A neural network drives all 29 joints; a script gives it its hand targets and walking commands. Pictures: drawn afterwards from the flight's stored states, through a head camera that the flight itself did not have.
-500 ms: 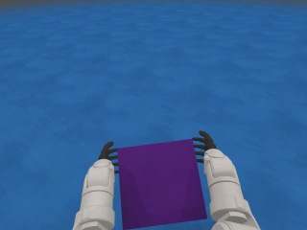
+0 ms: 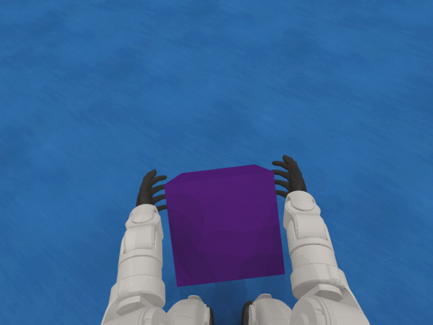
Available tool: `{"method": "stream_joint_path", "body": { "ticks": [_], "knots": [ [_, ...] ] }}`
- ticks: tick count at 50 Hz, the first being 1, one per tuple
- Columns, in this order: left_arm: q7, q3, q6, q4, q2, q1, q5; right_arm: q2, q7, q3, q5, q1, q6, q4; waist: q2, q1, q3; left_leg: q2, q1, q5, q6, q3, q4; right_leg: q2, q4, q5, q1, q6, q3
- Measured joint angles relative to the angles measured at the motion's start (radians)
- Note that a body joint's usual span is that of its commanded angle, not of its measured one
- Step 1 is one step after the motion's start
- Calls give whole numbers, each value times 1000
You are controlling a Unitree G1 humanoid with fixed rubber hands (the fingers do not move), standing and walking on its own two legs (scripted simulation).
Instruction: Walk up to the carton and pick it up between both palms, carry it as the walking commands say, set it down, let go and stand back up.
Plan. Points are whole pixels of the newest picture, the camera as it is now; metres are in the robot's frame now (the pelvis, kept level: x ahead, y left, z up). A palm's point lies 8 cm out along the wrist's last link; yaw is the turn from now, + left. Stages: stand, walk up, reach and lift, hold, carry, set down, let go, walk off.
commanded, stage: set down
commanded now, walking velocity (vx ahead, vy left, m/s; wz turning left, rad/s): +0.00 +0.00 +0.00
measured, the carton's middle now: (223, 213) +0.35 +0.02 -0.14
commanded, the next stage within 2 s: none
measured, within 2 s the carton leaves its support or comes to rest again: neither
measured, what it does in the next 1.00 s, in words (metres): lowers itself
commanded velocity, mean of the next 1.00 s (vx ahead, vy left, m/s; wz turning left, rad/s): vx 0.00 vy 0.00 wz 0.00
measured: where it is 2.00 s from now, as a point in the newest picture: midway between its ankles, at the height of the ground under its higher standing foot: outside the picture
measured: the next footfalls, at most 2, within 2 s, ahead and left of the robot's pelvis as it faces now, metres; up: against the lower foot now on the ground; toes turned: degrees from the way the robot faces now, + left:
none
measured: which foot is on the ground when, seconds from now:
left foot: down 0.00-1.00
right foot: down 0.00-1.00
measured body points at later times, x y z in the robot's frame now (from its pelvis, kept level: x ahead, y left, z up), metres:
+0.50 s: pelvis -0.02 +0.00 -0.06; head +0.14 +0.00 +0.36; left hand +0.35 +0.19 -0.12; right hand +0.39 -0.10 -0.12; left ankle +0.04 +0.10 -0.71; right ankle +0.07 -0.08 -0.71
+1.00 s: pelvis -0.02 +0.00 -0.14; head +0.18 +0.02 +0.26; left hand +0.38 +0.20 -0.21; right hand +0.42 -0.10 -0.21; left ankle +0.04 +0.10 -0.71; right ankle +0.07 -0.09 -0.71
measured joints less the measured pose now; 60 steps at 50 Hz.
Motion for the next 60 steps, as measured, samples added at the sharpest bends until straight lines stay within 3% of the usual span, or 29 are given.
{"method": "stream_joint_path", "body": {
  "ticks": [14,24,45,60],
  "knots": [
    [8,-23,-111,-6,50,-55,-75,-6,-64,46,63,-51,-116,7,-37,9,-55,8,-366,-49,-12,-19,212,3,191,-43,-353,-13,-29],
    [16,3,-115,32,46,-118,-84,-45,-55,32,73,-111,-106,48,-7,13,-119,0,-543,-98,0,-8,354,1,335,-91,-532,0,-14],
    [100,-40,-128,62,80,-206,-166,-101,-94,59,140,-233,-111,117,-26,-7,-196,-22,-905,-184,0,-16,640,25,624,-183,-890,19,16],
    [110,-48,-139,126,119,-301,-193,-142,-124,72,178,-321,-112,166,-34,-1,-222,-25,-1103,-227,-3,-5,797,40,790,-225,-1096,24,28]
  ]
}}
